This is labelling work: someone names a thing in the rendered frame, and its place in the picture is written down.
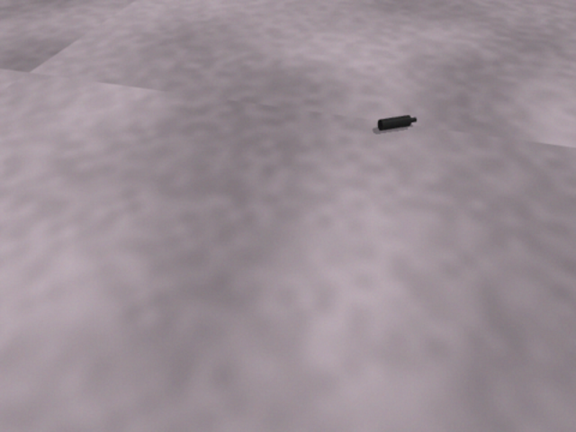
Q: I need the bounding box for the bottle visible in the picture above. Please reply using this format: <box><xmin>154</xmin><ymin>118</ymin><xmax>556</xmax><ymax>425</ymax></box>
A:
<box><xmin>378</xmin><ymin>115</ymin><xmax>417</xmax><ymax>131</ymax></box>

